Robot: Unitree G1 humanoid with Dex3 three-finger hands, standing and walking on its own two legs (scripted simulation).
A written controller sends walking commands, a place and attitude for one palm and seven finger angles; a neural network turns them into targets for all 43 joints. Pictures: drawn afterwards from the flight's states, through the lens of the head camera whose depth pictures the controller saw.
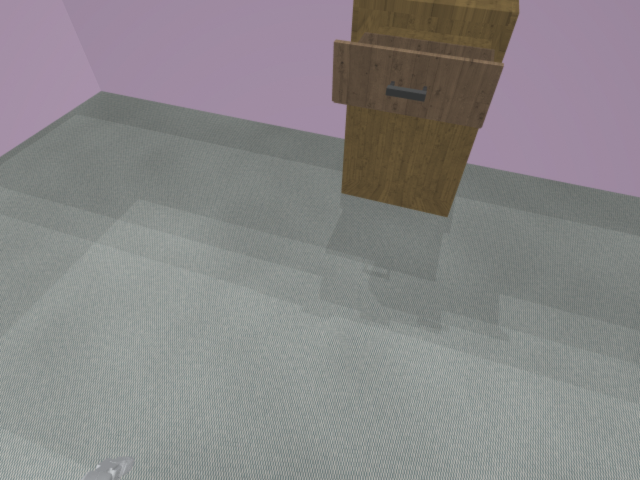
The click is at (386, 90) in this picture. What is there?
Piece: drawer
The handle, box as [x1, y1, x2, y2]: [386, 81, 426, 101]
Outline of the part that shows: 386,88 387,95 423,101 426,92 425,86 422,90 394,86 394,81 391,81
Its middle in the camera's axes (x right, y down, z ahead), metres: +0.24 -0.42 +1.10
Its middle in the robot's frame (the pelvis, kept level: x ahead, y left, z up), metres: +1.11 -0.19 -0.05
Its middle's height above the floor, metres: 0.72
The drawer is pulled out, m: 0.29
